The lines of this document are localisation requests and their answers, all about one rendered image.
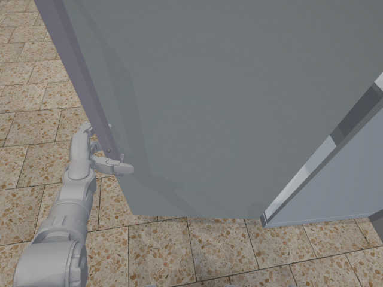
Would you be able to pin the robot left hand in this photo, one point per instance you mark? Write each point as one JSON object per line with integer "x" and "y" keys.
{"x": 81, "y": 147}

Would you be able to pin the robot left upper arm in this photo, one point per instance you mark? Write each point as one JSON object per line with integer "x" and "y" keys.
{"x": 54, "y": 264}

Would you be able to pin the robot left forearm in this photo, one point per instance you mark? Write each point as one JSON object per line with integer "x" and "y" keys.
{"x": 70, "y": 211}

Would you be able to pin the handle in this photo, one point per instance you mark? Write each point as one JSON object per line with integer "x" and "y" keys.
{"x": 58, "y": 24}

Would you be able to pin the fridge door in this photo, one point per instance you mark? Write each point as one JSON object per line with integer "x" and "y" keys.
{"x": 217, "y": 104}

